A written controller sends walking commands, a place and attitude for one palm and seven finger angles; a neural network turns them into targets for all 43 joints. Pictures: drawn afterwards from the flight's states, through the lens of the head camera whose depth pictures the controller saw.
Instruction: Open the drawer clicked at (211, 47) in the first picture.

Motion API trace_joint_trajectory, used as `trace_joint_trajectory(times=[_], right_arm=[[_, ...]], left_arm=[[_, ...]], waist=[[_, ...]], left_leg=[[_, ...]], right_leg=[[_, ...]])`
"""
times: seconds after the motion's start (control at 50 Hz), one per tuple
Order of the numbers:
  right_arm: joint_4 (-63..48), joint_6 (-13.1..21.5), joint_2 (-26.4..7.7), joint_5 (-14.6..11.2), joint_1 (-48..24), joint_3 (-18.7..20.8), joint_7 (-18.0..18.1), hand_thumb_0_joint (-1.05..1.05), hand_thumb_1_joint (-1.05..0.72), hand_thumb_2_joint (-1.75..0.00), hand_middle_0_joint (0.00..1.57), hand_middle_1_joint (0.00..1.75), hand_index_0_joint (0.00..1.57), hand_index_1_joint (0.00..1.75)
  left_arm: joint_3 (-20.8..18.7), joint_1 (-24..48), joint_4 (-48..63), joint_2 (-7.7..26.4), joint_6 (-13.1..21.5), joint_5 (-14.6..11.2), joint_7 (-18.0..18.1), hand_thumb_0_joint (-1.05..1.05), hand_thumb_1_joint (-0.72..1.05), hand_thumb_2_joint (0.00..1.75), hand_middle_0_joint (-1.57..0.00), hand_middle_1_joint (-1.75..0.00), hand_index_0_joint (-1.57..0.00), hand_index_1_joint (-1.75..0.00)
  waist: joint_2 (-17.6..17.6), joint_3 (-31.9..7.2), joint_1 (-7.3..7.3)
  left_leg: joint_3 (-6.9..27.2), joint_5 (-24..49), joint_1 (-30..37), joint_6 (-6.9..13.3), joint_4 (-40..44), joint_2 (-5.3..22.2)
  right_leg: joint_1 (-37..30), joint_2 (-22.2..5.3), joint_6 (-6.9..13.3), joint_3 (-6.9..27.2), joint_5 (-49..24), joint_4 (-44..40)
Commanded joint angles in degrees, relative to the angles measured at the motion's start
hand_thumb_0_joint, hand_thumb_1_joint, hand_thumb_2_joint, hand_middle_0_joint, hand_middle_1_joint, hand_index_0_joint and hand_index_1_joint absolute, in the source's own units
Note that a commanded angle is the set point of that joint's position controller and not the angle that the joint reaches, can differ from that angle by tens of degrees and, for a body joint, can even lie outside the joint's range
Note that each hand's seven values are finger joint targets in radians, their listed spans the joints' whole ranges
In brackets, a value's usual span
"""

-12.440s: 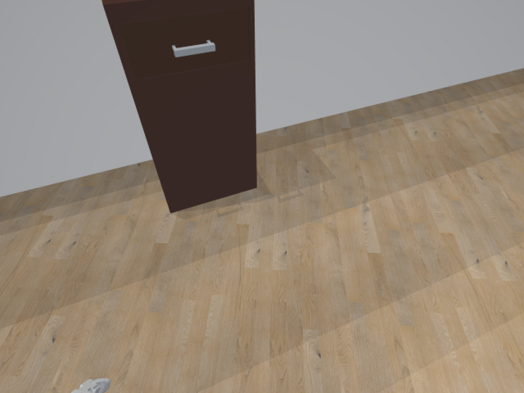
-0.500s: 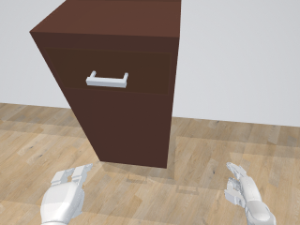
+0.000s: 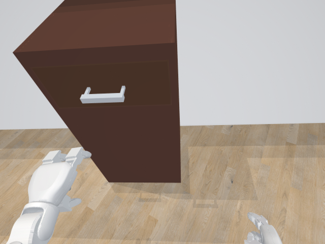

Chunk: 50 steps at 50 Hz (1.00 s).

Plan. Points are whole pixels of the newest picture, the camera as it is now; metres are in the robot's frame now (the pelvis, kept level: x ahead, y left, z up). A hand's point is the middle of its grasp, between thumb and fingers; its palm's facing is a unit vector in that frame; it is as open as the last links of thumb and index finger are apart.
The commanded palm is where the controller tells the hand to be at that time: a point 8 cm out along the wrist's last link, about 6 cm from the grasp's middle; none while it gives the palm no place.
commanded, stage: raise the hand with hooked fingers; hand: left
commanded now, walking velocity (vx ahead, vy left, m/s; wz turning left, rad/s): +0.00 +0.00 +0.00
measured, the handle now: (104, 93) +0.54 +0.25 +0.05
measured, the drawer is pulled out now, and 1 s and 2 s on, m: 0.00 0.00 0.00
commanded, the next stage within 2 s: move the hooked fingers above the handle in 1.00 s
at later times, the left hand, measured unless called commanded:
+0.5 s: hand (36, 138) +0.29 +0.30 +0.15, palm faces +0.12 -0.05 -0.99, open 13.7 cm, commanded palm +0.26 +0.30 +0.21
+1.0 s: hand (30, 138) +0.28 +0.29 +0.17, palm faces +0.14 -0.07 -0.99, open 13.8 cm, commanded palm +0.25 +0.29 +0.22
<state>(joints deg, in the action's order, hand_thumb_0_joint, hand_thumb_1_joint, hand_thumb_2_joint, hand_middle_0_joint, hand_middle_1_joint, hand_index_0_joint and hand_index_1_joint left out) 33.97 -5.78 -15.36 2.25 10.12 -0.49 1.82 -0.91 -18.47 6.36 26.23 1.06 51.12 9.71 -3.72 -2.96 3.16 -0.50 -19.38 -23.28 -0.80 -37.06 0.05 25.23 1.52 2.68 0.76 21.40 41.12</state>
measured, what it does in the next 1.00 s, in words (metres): stands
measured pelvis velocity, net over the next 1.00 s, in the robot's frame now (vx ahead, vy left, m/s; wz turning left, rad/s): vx -0.02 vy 0.04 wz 0.03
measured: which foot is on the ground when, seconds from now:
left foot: down 0.00-1.00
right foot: down 0.00-1.00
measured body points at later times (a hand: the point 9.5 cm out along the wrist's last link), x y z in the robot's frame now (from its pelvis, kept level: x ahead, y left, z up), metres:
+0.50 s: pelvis -0.01 +0.05 +0.02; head -0.01 +0.02 +0.47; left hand +0.28 +0.30 +0.20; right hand +0.23 -0.12 -0.07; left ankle -0.01 +0.14 -0.72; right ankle -0.01 -0.08 -0.72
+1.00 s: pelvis -0.02 +0.04 +0.02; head -0.01 +0.01 +0.47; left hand +0.26 +0.29 +0.22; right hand +0.17 -0.18 -0.09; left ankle -0.01 +0.14 -0.72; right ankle -0.01 -0.08 -0.72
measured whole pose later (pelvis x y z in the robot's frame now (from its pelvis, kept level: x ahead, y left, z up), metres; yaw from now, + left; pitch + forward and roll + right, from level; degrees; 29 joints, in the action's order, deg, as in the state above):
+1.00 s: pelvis -0.02 +0.04 +0.02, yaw +2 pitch -1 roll +0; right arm 37.2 -6.7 -15.6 -0.5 9.0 0.2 -0.3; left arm 0.0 8.4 2.9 31.7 0.9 48.6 -2.0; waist -5.1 1.4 5.7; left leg 0.9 -10.6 -11.7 1.7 -23.4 -2.3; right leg 11.2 -1.0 -0.4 -0.4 11.7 23.9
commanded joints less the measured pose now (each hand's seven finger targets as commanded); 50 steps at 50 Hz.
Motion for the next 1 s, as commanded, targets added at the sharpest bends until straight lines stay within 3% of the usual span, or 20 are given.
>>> trace_joint_trajectory(times=[0.0,0.04,0.1,0.2,0.24,0.32,0.34,0.4,0.44,0.5,0.56,0.58,0.66,0.68,0.74,0.84,0.92,0.98], right_arm=[[-9.5,5.2,-3.6,0.6,-10.5,2.8,0.8,0.0,-0.9,-0.9,0.2,0.3,0.2,0.3],[-8.7,4.9,-3.8,0.4,-10.4,3.5,0.3,0.0,-0.9,-0.9,0.2,0.3,0.2,0.3],[-8.0,4.1,-4.1,-0.9,-10.6,4.4,0.0,0.0,-0.9,-0.9,0.2,0.3,0.2,0.3],[-8.1,2.7,-4.7,-2.8,-12.0,3.9,0.1,0.0,-0.9,-0.9,0.2,0.3,0.2,0.3],[-9.0,2.3,-4.9,-3.1,-13.2,3.3,0.4,0.0,-0.9,-0.9,0.2,0.3,0.2,0.3],[-8.8,1.2,-4.4,-2.5,-12.7,1.8,0.4,0.0,-0.9,-0.9,0.2,0.3,0.2,0.3],[-8.6,1.0,-4.4,-2.4,-12.9,1.5,0.4,0.0,-0.9,-0.9,0.2,0.3,0.2,0.3],[-7.8,0.2,-4.0,-2.5,-12.0,0.9,0.2,0.0,-0.9,-0.9,0.2,0.3,0.2,0.3],[-7.7,0.1,-4.3,-2.7,-12.1,0.8,0.0,0.0,-0.9,-0.9,0.2,0.3,0.2,0.3],[-7.6,0.2,-4.2,-2.7,-12.0,0.7,-0.5,0.0,-0.9,-0.9,0.2,0.3,0.2,0.3],[-7.5,0.4,-4.4,-3.0,-11.5,0.7,-0.8,0.0,-0.9,-0.9,0.2,0.3,0.2,0.3],[-7.5,0.4,-4.7,-3.0,-11.4,0.9,-0.7,0.0,-0.9,-0.9,0.2,0.3,0.2,0.3],[-7.7,0.9,-5.0,-2.8,-10.2,1.2,-1.5,0.0,-0.9,-0.9,0.2,0.3,0.2,0.3],[-7.6,0.8,-5.4,-2.6,-9.8,1.4,-1.6,0.0,-0.9,-0.9,0.2,0.3,0.2,0.3],[-8.1,1.3,-5.6,-2.6,-10.6,1.5,-1.8,0.0,-0.9,-0.9,0.2,0.3,0.2,0.3],[-7.0,2.1,-5.4,-2.7,-10.2,2.0,-1.8,0.0,-0.9,-0.9,0.2,0.3,0.2,0.3],[-6.0,2.2,-5.4,-3.0,-9.8,2.5,-1.8,0.0,-0.9,-0.9,0.2,0.3,0.2,0.3],[-5.9,2.0,-5.6,-3.3,-10.5,2.5,-1.7,0.0,-0.9,-0.9,0.2,0.3,0.2,0.3]], left_arm=[[-12.5,9.2,14.9,12.9,5.3,1.7,8.3,0.0,-0.17,0.44,-0.28,-0.99,-0.28,-0.99],[-13.4,13.0,13.4,13.8,4.7,2.8,10.4,0.0,-0.22,0.42,-0.28,-1.02,-0.28,-1.02],[-10.1,17.2,10.0,11.7,0.7,3.0,10.8,0.0,-0.29,0.39,-0.29,-1.07,-0.29,-1.07],[-2.5,25.2,8.4,9.8,-6.9,0.9,3.4,0.0,-0.41,0.34,-0.29,-1.14,-0.29,-1.14],[-1.9,28.2,9.5,11.1,-8.2,0.8,-0.3,0.0,-0.45,0.32,-0.3,-1.17,-0.3,-1.17],[-2.4,34.4,10.3,14.0,-8.2,2.4,-5.4,0.0,-0.5,0.3,-0.3,-1.2,-0.3,-1.2],[-4.6,35.5,10.0,16.2,-7.9,2.6,-6.1,0.0,-0.5,0.3,-0.3,-1.2,-0.3,-1.2],[-5.3,39.0,6.6,16.8,-7.5,2.0,-8.0,0.0,-0.5,0.3,-0.3,-1.2,-0.3,-1.2],[-6.9,41.7,5.9,18.3,-7.1,1.3,-9.0,0.0,-0.5,0.3,-0.3,-1.2,-0.3,-1.2],[-4.4,46.2,6.0,16.9,-6.9,0.2,-10.9,0.0,-0.5,0.3,-0.3,-1.2,-0.3,-1.2],[-1.7,49.2,4.9,15.2,-6.8,-0.4,-13.4,0.0,-0.5,0.3,-0.3,-1.2,-0.3,-1.2],[-1.7,50.6,5.7,16.1,-6.5,-0.4,-14.0,0.0,-0.5,0.3,-0.3,-1.2,-0.3,-1.2],[-2.1,43.6,5.3,15.2,-4.9,-0.9,-16.3,0.0,-0.5,0.3,-0.3,-1.2,-0.3,-1.2],[-4.0,42.5,5.8,16.7,-4.2,-1.5,-16.3,0.0,-0.5,0.3,-0.3,-1.2,-0.3,-1.2],[-7.3,43.2,9.5,19.2,-1.7,-2.1,-15.3,0.0,-0.5,0.3,-0.3,-1.2,-0.3,-1.2],[-10.6,44.6,9.9,20.5,1.1,-2.7,-10.9,0.0,-0.5,0.3,-0.3,-1.2,-0.3,-1.2],[-8.8,44.0,6.7,18.4,0.3,-2.6,-8.4,0.0,-0.5,0.3,-0.3,-1.2,-0.3,-1.2],[-6.2,43.4,4.7,16.5,-1.6,-2.1,-8.9,0.0,-0.5,0.3,-0.3,-1.2,-0.3,-1.2]], waist=[[4.0,-11.9,2.4],[2.7,-12.4,1.9],[-0.2,-13.0,1.47],[1.5,-10.9,0.56],[2.4,-10.1,0.73],[1.4,-9.1,1.3],[0.4,-9.0,1.71],[1.2,-7.4,1.68],[-0.6,-8.3,2.0],[-2.3,-8.9,1.47],[-0.9,-9.9,0.67],[-1.2,-9.5,0.53],[0.8,-11.0,1.59],[1.8,-11.4,1.86],[0.6,-11.6,2.35],[-1.6,-10.4,2.94],[-0.5,-10.3,2.68],[1.1,-9.7,2.03]], left_leg=[[0.0,11.7,1.5,3.0,2.3,-3.5],[-0.2,12.5,3.1,2.9,2.3,-3.7],[-0.7,14.1,5.8,2.7,3.7,-3.1],[0.4,16.1,9.8,2.5,8.3,-1.9],[0.7,17.1,11.3,2.6,9.7,-1.5],[2.1,21.7,14.2,2.2,12.3,-0.6],[2.3,22.8,14.8,2.1,12.7,-0.5],[2.4,23.8,15.0,1.6,14.3,-0.3],[2.6,25.5,15.8,1.3,15.0,-0.1],[2.9,26.0,17.2,0.8,15.7,-0.1],[3.2,24.2,18.0,0.9,16.2,-0.1],[3.1,23.5,18.3,1.0,16.5,0.0],[3.1,26.6,18.3,1.3,16.3,-0.1],[2.9,26.5,18.1,1.3,16.5,-0.1],[2.8,25.4,17.2,1.5,16.6,-0.4],[2.8,22.4,15.9,1.3,17.2,-0.9],[1.5,19.8,15.1,1.5,17.2,-1.6],[0.6,17.5,14.4,1.9,17.3,-1.8]], right_leg=[[-11.1,-3.4,-1.8,5.3,-20.9,-8.7],[-9.6,-2.8,-1.2,4.1,-18.6,-8.8],[-8.7,-2.3,-0.8,1.0,-17.9,-8.6],[-11.0,-1.5,-1.0,-1.3,-15.7,-10.8],[-12.2,-1.3,-1.0,-1.4,-15.5,-11.8],[-14.3,-1.0,-0.6,-2.4,-15.8,-13.2],[-15.2,-0.7,-0.4,-2.2,-16.3,-13.9],[-16.2,-0.6,-0.3,-2.7,-16.3,-15.1],[-17.6,-0.3,-0.2,-2.7,-16.7,-15.8],[-17.7,-0.5,-0.2,-2.9,-16.5,-16.8],[-17.3,-0.6,-0.3,-3.1,-14.8,-17.6],[-17.1,-0.5,-0.3,-3.0,-14.7,-18.0],[-18.9,-0.6,-0.3,-3.1,-16.5,-18.3],[-19.7,-0.6,-0.4,-3.1,-17.3,-18.5],[-20.2,-0.3,-0.4,-2.9,-16.9,-18.5],[-19.3,-0.1,-0.2,-2.9,-15.0,-19.0],[-19.1,-0.7,-0.4,-2.4,-14.6,-19.5],[-19.3,-1.0,-0.7,-2.2,-13.4,-19.9]])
